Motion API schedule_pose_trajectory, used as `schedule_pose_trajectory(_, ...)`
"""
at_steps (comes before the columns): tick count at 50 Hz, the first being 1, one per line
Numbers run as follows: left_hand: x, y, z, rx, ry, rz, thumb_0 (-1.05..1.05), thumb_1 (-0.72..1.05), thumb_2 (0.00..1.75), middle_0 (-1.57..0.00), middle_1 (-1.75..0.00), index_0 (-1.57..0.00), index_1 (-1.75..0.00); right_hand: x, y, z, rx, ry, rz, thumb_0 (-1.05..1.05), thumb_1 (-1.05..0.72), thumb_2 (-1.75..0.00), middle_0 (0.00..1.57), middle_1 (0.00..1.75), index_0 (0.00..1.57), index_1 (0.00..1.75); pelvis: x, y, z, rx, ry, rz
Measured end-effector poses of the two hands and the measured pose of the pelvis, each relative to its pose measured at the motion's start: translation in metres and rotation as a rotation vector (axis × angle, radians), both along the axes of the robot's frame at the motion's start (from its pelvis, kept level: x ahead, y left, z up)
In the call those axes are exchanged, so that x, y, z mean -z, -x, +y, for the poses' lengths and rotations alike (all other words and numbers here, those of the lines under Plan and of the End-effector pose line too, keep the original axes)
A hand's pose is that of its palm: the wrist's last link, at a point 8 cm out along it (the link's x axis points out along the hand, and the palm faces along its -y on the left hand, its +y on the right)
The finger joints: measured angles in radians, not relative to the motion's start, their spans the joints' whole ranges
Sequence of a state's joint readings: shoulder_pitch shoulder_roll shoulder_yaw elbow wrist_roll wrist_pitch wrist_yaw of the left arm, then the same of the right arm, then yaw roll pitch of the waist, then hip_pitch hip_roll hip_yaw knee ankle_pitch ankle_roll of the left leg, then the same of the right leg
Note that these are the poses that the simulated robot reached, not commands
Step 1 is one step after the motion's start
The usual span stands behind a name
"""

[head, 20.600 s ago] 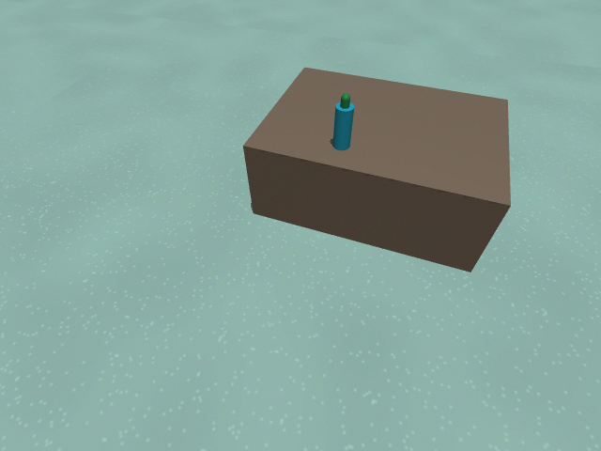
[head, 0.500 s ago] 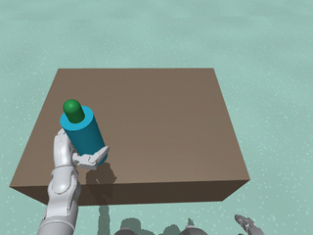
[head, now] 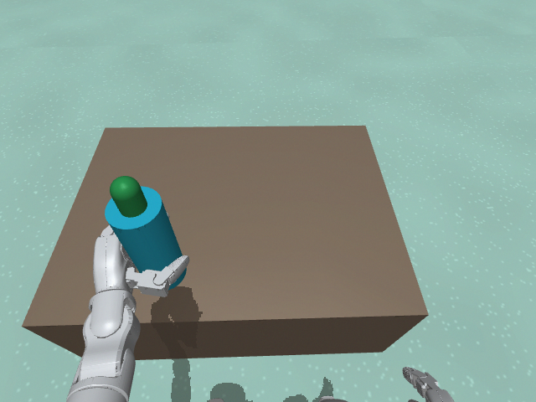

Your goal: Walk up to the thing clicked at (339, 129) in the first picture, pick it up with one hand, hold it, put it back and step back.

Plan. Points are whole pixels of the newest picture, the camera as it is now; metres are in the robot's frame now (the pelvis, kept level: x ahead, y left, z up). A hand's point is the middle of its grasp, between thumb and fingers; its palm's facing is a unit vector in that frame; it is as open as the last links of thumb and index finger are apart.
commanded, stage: hold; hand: left
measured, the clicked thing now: (147, 234) +0.34 +0.17 +0.08
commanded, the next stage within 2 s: none
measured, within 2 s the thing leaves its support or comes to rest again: neither
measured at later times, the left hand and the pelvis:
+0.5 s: hand (155, 256) +0.33 +0.17 +0.04, palm faces +0.17 -0.98 -0.03, open 9.6 cm; pelvis +0.00 +0.00 +0.01, yaw +0 degrees
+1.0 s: hand (155, 253) +0.33 +0.17 +0.05, palm faces +0.16 -0.99 -0.03, open 9.6 cm; pelvis +0.00 +0.00 +0.01, yaw +0 degrees
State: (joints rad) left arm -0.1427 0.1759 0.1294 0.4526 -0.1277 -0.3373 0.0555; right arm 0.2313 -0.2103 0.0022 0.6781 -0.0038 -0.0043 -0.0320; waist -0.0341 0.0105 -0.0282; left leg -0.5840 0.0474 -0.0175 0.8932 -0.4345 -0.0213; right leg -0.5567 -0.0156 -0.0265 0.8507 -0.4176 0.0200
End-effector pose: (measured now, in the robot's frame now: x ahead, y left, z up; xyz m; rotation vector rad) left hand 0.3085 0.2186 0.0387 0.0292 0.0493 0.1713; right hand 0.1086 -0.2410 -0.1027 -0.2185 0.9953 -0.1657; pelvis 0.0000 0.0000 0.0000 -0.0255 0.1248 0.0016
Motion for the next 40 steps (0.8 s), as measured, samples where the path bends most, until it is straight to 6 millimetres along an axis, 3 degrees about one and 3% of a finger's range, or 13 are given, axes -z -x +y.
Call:
schedule_pose_trajectory(20,-0.007,0.010,-0.001,0.000,-0.002,0.002,-0.01,-0.35,1.14,-0.72,-1.10,-0.73,-1.12,-0.008,-0.009,-0.001,-0.012,-0.003,-0.038,0.01,-0.93,-0.90,0.20,0.30,0.20,0.30,-0.005,0.001,-0.002,-0.003,-0.004,-0.024)
schedule_pose_trajectory(40,-0.011,0.006,0.001,0.004,0.002,-0.008,-0.01,-0.35,1.14,-0.72,-1.10,-0.73,-1.12,-0.009,-0.010,0.005,-0.012,-0.011,-0.042,0.01,-0.93,-0.90,0.20,0.30,0.20,0.30,-0.007,-0.001,0.001,-0.002,-0.002,-0.026)
